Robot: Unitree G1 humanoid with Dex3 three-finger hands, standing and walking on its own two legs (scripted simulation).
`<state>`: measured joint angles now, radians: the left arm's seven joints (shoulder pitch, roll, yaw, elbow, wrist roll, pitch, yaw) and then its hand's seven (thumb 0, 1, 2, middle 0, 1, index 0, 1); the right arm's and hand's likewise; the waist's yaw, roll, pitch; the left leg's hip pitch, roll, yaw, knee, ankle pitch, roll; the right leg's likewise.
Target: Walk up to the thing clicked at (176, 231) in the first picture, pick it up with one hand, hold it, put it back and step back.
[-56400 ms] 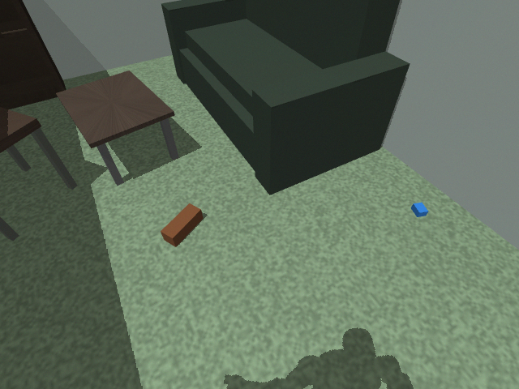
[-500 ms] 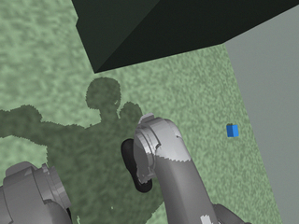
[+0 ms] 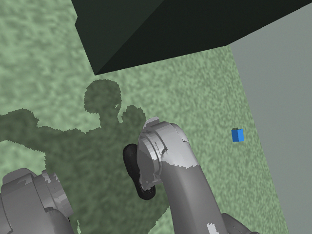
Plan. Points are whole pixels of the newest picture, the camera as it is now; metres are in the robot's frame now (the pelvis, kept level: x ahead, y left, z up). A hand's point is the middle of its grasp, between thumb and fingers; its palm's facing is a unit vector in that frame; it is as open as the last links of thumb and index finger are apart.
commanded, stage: close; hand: left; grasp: from above
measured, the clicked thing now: out of the picture +0.43 +0.43 -0.28
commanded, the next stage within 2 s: none
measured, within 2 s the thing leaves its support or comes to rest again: neither
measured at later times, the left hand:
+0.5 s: hand out of the picture +0.44 +0.40 -0.26, palm faces -0.31 -0.31 -0.90, open 12.0 cm
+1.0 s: hand out of the picture +0.44 +0.41 -0.25, palm faces -0.30 -0.31 -0.90, open 11.4 cm
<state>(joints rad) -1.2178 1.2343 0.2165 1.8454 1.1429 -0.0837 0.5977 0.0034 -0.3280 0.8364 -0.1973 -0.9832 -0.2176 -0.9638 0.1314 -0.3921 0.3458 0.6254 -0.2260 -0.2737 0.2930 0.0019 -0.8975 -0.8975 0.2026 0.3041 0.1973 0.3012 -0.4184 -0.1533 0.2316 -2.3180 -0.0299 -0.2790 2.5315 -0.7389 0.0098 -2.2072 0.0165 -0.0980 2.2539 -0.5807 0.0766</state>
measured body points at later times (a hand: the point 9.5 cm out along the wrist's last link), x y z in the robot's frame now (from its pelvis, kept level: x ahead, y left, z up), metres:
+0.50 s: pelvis +0.00 +0.00 +0.00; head +0.30 +0.15 +0.30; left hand +0.45 +0.42 -0.20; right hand +0.03 -0.25 -0.03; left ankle +0.06 +0.11 -0.28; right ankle +0.15 -0.15 -0.28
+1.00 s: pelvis +0.00 +0.00 +0.00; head +0.30 +0.15 +0.30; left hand +0.45 +0.42 -0.20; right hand +0.03 -0.24 -0.03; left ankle +0.06 +0.11 -0.28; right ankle +0.15 -0.15 -0.28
